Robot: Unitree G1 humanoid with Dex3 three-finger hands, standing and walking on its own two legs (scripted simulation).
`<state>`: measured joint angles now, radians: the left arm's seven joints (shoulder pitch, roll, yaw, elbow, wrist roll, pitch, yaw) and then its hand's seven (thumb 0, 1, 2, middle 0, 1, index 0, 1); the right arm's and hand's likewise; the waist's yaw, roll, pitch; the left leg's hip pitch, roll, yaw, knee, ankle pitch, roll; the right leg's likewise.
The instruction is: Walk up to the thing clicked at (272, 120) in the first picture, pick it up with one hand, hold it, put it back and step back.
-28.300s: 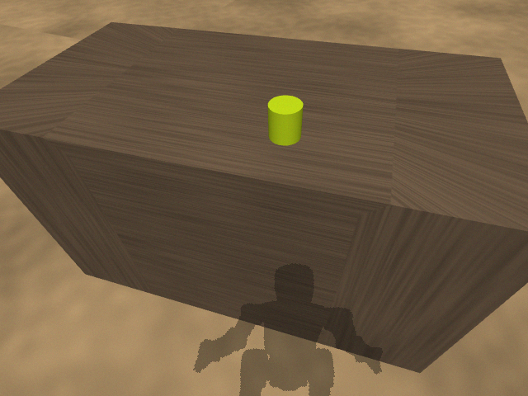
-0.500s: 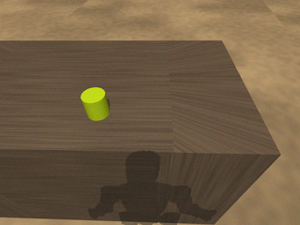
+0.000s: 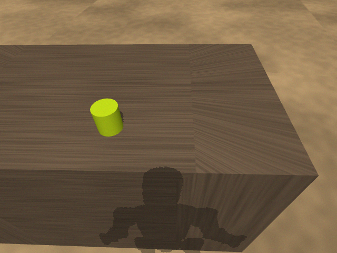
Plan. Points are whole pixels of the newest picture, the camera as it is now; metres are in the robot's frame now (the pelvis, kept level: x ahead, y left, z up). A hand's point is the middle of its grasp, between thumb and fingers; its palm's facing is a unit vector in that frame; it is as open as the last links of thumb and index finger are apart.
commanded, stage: stand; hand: left
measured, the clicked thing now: (107, 117) +0.48 +0.21 +0.06
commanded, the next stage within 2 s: step back in 0.54 s
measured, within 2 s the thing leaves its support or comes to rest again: neither
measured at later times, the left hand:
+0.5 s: hand out of the picture +0.07 +0.25 -0.16, palm faces -0.03 -0.94 -0.35, open 7.4 cm
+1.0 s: hand out of the picture +0.00 +0.25 -0.16, palm faces +0.03 -0.90 -0.43, open 7.4 cm
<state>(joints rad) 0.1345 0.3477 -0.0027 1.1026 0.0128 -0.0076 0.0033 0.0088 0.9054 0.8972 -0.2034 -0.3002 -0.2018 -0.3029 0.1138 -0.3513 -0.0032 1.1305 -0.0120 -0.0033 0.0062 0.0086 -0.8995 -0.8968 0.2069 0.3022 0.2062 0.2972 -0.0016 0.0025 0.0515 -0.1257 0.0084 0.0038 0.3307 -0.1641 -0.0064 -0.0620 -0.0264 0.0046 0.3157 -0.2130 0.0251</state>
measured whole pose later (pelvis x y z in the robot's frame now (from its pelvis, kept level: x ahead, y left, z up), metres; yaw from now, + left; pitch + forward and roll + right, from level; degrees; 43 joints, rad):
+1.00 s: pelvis -0.08 -0.02 -0.02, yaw +3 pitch -1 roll +1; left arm 0.10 0.34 0.06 0.90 0.04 0.04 0.01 0.01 0.90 0.90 -0.21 -0.30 -0.20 -0.30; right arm 0.11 -0.44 -0.06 0.92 0.00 0.07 -0.01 0.01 -0.90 -0.90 0.21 0.30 0.20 0.30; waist 0.02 0.05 0.18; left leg -0.44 -0.09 -0.13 1.14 -0.50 0.00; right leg -0.35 -0.03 -0.04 0.62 -0.25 -0.02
